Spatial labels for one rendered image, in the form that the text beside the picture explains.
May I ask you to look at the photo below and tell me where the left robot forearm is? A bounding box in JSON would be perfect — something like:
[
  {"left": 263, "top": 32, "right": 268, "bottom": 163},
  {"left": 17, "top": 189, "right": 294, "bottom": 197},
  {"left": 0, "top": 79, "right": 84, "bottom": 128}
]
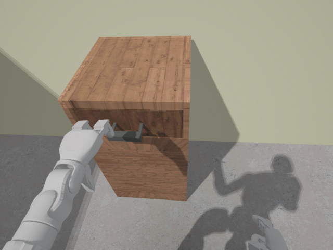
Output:
[{"left": 2, "top": 159, "right": 86, "bottom": 250}]

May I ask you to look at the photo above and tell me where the cabinet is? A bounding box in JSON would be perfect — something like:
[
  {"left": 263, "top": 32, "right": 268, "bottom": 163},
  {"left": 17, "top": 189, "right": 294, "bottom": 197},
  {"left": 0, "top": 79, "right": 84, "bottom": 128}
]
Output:
[{"left": 57, "top": 36, "right": 191, "bottom": 201}]

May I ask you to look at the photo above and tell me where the right robot hand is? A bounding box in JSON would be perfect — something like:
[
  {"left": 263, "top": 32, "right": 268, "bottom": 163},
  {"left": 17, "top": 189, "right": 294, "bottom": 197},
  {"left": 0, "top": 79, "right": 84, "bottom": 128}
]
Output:
[{"left": 248, "top": 215, "right": 288, "bottom": 250}]

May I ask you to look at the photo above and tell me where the left robot hand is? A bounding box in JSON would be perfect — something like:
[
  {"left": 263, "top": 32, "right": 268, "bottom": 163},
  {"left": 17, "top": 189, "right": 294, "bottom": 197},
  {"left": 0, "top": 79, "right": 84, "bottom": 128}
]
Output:
[{"left": 59, "top": 119, "right": 114, "bottom": 192}]

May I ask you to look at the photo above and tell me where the drawer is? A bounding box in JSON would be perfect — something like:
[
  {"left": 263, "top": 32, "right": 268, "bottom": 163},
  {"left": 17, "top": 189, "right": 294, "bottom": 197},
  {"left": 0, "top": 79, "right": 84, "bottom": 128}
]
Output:
[{"left": 70, "top": 108, "right": 183, "bottom": 138}]

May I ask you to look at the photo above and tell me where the handle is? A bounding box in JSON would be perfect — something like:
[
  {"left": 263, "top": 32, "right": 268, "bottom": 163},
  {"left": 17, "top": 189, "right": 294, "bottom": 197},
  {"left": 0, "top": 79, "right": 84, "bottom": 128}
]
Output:
[{"left": 107, "top": 123, "right": 143, "bottom": 142}]

